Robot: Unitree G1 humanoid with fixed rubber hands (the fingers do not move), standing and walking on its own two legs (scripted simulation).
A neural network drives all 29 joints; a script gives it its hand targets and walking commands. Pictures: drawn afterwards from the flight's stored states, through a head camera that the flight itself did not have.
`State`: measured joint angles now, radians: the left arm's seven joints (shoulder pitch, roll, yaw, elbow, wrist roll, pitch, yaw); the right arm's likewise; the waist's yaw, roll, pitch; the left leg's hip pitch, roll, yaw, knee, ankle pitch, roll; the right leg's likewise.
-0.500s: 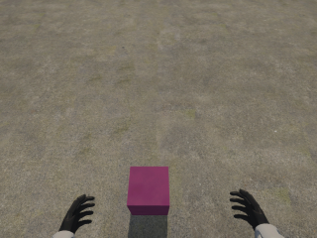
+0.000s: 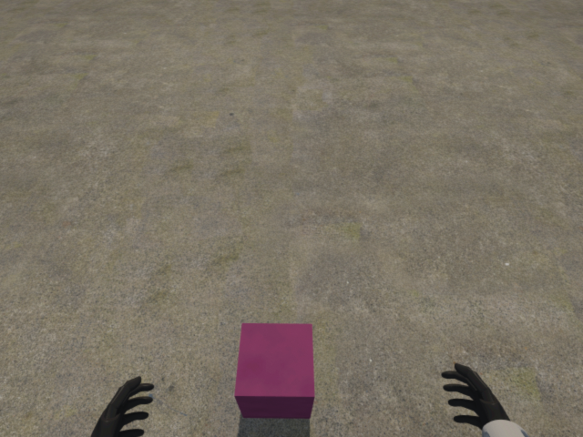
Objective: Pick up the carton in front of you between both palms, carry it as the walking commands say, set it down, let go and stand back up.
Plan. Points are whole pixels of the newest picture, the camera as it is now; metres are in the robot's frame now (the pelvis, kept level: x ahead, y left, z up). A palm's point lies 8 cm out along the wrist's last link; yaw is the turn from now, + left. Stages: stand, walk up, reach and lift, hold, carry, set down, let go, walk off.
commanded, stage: stand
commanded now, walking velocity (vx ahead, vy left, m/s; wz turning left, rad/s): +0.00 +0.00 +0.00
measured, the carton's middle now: (276, 372) +0.41 +0.05 -0.65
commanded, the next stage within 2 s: none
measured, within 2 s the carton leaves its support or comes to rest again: neither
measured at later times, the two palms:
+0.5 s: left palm out of the picture +0.14 +0.30 -0.09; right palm out of the picture +0.14 -0.28 -0.09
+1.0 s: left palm out of the picture +0.10 +0.31 -0.09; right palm out of the picture +0.10 -0.29 -0.09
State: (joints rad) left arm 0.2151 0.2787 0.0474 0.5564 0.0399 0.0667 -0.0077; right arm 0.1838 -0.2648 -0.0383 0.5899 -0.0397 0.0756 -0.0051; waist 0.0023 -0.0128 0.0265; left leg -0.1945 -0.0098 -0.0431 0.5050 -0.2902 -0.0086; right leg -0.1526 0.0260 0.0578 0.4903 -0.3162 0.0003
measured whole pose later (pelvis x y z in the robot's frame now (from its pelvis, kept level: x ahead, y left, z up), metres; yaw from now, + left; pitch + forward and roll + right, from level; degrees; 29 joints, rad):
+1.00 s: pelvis +0.00 +0.01 +0.01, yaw +0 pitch -2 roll +0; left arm 0.18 0.37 0.02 0.89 0.03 0.00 0.02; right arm 0.13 -0.36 -0.02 0.95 -0.03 -0.01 -0.02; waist 0.00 -0.01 0.02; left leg -0.14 -0.02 -0.04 0.41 -0.23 0.00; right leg -0.10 0.01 0.06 0.40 -0.26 0.01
